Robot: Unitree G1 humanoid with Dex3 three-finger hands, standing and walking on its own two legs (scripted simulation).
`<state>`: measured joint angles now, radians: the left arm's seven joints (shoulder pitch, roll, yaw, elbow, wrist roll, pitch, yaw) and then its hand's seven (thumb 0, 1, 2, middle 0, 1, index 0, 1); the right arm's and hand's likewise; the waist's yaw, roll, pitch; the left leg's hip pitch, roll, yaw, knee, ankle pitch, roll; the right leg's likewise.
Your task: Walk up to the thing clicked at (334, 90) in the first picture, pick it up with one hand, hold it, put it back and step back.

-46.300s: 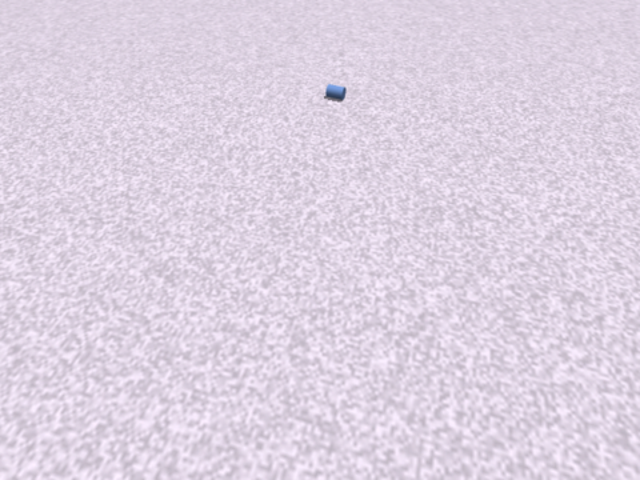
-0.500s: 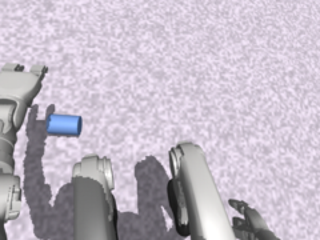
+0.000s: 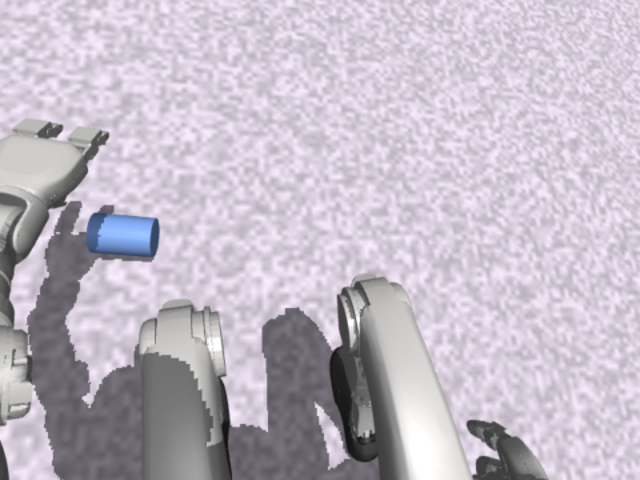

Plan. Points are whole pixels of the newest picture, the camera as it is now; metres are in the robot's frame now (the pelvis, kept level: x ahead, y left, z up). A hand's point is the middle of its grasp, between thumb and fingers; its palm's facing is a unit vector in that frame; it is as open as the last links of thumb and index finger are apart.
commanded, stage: home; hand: left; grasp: from above
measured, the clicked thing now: (125, 235) +0.49 +0.26 -0.34
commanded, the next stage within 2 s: go down in 0.42 s
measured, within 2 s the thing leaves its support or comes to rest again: neither
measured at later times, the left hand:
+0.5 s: hand (26, 242) +0.37 +0.25 +0.03, palm faces -0.41 -0.40 -0.82, open 7.4 cm
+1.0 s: hand out of the picture +0.26 +0.19 +0.22, palm faces -0.04 -0.92 -0.40, open 7.4 cm
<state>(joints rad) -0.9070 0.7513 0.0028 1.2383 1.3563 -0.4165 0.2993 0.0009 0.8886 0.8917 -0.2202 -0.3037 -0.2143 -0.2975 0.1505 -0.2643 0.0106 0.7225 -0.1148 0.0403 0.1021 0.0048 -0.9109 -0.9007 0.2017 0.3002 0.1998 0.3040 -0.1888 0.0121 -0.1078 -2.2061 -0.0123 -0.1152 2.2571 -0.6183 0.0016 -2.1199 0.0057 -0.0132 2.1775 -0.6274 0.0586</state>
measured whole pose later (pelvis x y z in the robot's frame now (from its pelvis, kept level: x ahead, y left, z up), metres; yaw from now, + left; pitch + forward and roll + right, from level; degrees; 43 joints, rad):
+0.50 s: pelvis +0.02 +0.00 +0.13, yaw +2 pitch +31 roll -6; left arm -0.34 0.54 -0.01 0.61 0.74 -0.11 0.02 0.00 0.89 0.89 -0.22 -0.30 -0.21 -0.30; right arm 0.18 -0.25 -0.02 0.63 0.02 0.04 0.04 0.01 -0.91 -0.90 0.20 0.30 0.20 0.30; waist -0.10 0.04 -0.20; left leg -1.78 0.02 -0.10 1.87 -0.63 -0.01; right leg -1.72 0.00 -0.02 1.79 -0.61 0.05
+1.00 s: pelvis +0.06 -0.01 +0.29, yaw +5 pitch +16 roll -3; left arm 0.29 0.29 -0.04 0.07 0.14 0.25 0.06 0.01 0.90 0.89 -0.21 -0.30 -0.21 -0.30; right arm 0.19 -0.20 0.03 0.54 0.04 -0.12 -0.09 0.01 -0.91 -0.90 0.20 0.30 0.20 0.30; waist -0.05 0.04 -0.18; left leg -1.03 0.03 -0.08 1.28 -0.53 -0.02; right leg -0.98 -0.01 -0.03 1.22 -0.52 0.03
